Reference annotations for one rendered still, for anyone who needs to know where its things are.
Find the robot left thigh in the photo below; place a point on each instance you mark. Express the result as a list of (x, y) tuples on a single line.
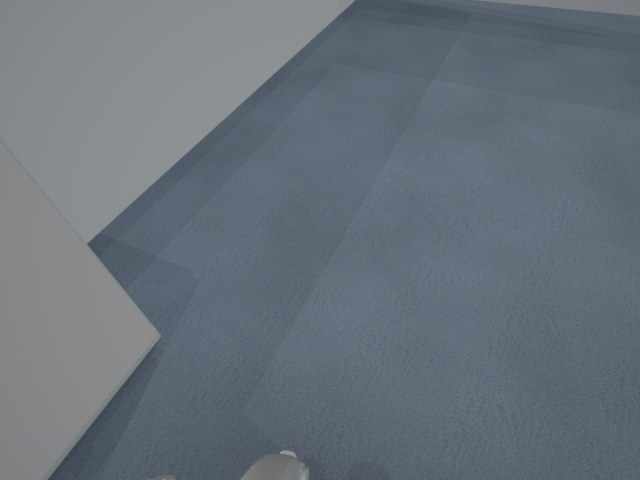
[(277, 467)]

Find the fridge door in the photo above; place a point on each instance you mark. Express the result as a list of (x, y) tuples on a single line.
[(68, 334)]

